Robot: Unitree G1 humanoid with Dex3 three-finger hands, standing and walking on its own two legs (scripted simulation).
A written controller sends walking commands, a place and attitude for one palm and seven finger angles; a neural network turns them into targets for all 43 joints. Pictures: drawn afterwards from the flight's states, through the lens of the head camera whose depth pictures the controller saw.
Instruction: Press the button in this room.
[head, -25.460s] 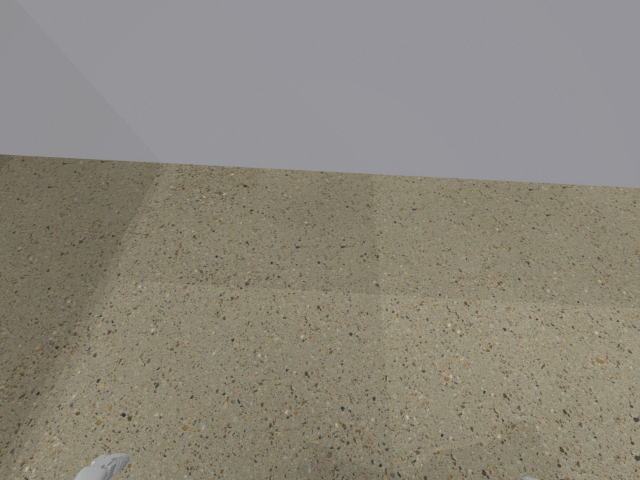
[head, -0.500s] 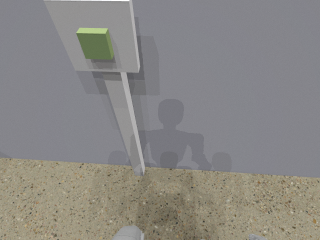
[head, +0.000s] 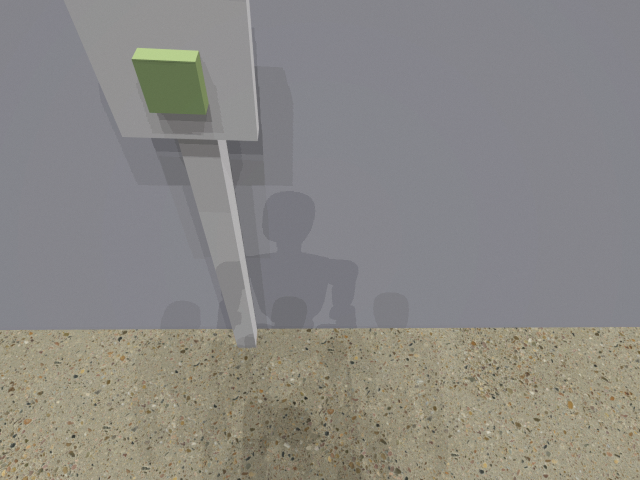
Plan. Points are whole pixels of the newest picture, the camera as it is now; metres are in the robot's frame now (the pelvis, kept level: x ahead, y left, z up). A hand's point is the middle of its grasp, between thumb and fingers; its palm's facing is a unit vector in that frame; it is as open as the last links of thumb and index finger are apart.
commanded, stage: come to a stop and stand still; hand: left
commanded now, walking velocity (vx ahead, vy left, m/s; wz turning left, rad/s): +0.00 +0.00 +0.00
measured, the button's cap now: (173, 81) +0.53 +0.21 +0.20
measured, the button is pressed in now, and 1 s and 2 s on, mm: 0 0 0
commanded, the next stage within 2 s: look again from close up in 1.46 s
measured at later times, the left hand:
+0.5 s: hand out of the picture +0.03 +0.12 -0.18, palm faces +0.07 -0.97 -0.21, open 7.2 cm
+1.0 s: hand out of the picture -0.02 +0.12 -0.18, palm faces +0.06 -0.98 -0.17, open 7.4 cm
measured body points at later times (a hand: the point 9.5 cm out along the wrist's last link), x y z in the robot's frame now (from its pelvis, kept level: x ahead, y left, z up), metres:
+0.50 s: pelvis +0.00 -0.06 +0.00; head +0.01 -0.06 +0.44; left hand +0.03 +0.17 -0.16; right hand +0.01 -0.28 -0.17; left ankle -0.01 +0.10 -0.74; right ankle -0.02 -0.14 -0.75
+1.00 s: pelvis +0.00 -0.04 +0.00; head +0.01 -0.04 +0.45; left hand -0.03 +0.18 -0.16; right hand +0.00 -0.25 -0.16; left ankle -0.01 +0.10 -0.74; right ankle -0.02 -0.14 -0.75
